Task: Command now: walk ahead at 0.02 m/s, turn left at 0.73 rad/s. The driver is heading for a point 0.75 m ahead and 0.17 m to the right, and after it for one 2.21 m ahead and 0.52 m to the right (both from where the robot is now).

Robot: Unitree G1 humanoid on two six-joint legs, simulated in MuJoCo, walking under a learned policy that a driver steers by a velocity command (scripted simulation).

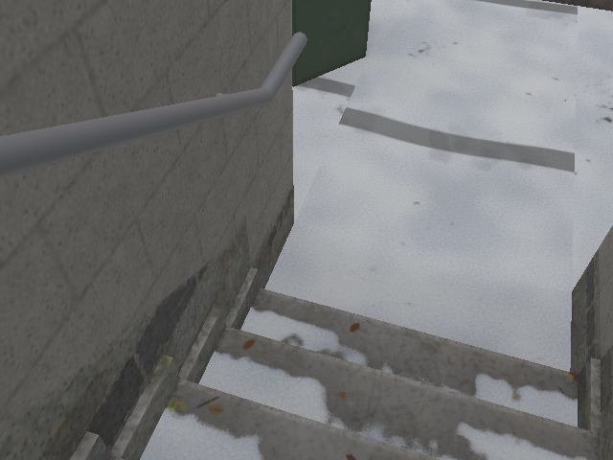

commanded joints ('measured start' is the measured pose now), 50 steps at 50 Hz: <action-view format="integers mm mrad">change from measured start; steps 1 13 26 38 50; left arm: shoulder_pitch -308 -359 396 312 294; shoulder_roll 50 74 36 -23 -67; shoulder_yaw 27 11 47 29 11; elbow -270 -103 233 187 103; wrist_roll -71 -32 -61 -81 -105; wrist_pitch -3 76 128 25 73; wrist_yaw -46 -59 -37 14 30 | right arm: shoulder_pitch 302 345 155 -200 347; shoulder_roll -218 -148 22 -59 -72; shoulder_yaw -72 -26 -61 -42 -54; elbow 1 222 268 160 232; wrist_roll -19 115 25 65 61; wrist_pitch -92 -23 26 17 -10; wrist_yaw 5 -25 -39 -37 -43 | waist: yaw -244 -194 81 -27 -84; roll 60 -62 -223 34 181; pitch -96 -20 16 101 -115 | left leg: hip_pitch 575 -30 -424 -240 1201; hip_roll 390 153 -58 57 429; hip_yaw -729 -552 -7 -206 -373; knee -375 -359 1219 -262 -212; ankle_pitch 1069 -161 -112 933 1752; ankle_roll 325 193 98 -96 44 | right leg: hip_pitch -617 -152 790 271 -581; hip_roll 167 142 105 205 279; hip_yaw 260 123 175 586 263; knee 153 -248 -442 -536 770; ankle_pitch -35 921 783 555 -153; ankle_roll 34 -21 -240 -311 -238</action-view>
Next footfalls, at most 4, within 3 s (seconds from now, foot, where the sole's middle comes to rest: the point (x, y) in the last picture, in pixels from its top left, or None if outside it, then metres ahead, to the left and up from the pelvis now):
0.50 right None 0.24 -0.11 -0.88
0.96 left None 0.57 0.00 -1.05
1.32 right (439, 420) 0.81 -0.32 -1.23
1.66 left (409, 350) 1.15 -0.27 -1.40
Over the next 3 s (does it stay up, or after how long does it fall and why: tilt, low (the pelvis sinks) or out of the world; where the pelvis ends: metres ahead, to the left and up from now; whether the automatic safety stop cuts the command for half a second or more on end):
stays up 2.27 -0.57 -0.79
